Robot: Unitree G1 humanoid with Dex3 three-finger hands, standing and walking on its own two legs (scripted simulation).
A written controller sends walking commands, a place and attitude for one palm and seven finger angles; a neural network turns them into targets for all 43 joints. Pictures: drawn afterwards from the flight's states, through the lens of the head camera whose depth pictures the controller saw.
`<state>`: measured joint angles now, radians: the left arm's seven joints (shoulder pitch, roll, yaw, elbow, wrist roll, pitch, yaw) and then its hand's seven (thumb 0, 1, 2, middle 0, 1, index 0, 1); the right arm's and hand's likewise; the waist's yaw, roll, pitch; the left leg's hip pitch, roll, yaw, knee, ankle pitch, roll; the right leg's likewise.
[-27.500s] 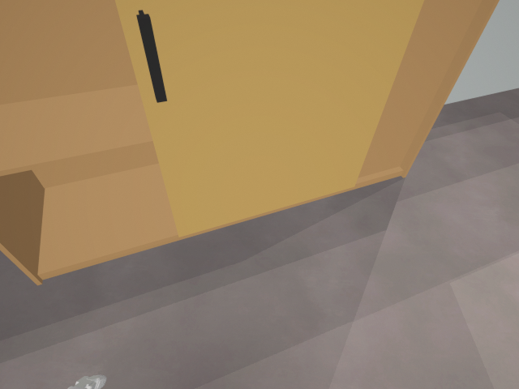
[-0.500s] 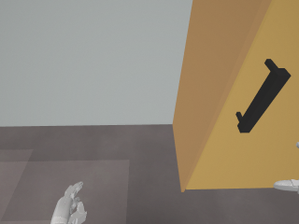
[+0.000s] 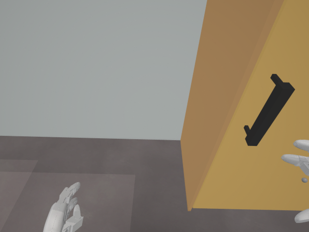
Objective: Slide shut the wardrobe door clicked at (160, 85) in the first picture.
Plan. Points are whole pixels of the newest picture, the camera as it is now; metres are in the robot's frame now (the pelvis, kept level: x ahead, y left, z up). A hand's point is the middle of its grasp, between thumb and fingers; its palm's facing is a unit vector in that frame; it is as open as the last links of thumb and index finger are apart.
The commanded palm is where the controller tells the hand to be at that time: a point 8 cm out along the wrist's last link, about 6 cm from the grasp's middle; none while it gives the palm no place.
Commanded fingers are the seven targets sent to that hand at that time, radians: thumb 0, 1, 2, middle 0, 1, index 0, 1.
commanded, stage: draw the hand back to the body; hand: right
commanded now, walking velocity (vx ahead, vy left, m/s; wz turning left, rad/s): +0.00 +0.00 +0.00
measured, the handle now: (262, 112) +0.40 -0.29 +0.13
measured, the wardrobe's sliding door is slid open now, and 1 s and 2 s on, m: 0.00 0.00 0.00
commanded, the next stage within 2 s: step back with the hand held close in 1.10 s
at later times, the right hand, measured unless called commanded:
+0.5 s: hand (300, 165) +0.22 -0.28 +0.15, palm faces +0.48 +0.80 -0.36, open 11.0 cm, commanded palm +0.17 -0.31 +0.18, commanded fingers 0.00 -0.54 -0.73 0.21 0.51 0.21 0.51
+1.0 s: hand (283, 159) +0.23 -0.25 +0.17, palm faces +0.43 +0.82 -0.37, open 7.5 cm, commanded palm +0.18 -0.28 +0.19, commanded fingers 0.00 -0.90 -0.90 0.20 0.30 0.20 0.30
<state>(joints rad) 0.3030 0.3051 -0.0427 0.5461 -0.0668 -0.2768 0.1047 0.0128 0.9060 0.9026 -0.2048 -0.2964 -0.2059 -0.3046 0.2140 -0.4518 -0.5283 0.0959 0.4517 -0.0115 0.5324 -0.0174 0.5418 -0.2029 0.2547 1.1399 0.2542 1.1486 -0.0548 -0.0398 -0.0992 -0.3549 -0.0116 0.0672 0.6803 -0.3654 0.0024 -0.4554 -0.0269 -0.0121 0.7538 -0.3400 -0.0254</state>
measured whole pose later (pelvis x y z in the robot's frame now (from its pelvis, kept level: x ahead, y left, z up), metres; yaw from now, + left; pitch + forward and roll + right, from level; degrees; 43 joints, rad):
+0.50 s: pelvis +0.02 +0.00 +0.02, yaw +1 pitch -3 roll +0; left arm 0.22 0.23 -0.05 0.66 0.01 -0.17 0.09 0.01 0.90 0.90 -0.21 -0.30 -0.21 -0.30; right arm 0.37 -0.34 -0.33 -0.24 0.07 -0.05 -0.12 -0.01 -0.19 -0.56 0.23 0.71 0.23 0.72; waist -0.08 -0.04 -0.01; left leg -0.11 0.02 0.04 0.44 -0.28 -0.01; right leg -0.19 0.01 -0.04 0.47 -0.24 -0.03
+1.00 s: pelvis +0.04 +0.02 +0.03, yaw +1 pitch -3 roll +0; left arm 0.20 0.22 -0.03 0.63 0.01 -0.11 0.09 0.01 0.91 0.90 -0.20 -0.30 -0.21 -0.30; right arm 0.44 -0.33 -0.31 -0.35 0.08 -0.04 -0.09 0.01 -0.86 -0.88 0.22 0.31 0.21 0.32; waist -0.08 -0.05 -0.01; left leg -0.06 -0.01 0.04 0.40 -0.29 0.02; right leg -0.13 -0.02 -0.04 0.43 -0.25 -0.01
